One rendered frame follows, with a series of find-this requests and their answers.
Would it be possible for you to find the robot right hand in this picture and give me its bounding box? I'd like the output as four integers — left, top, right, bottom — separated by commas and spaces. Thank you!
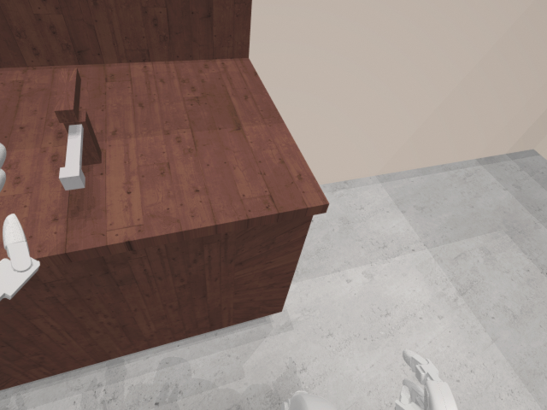
395, 349, 459, 410

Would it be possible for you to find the counter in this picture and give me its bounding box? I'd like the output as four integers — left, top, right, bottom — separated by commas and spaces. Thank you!
0, 0, 329, 390

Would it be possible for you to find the robot left hand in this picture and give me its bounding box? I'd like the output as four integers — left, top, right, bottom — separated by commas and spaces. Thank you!
0, 143, 40, 301

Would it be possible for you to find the tap lever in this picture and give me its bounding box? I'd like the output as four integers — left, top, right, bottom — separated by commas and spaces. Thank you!
59, 124, 85, 190

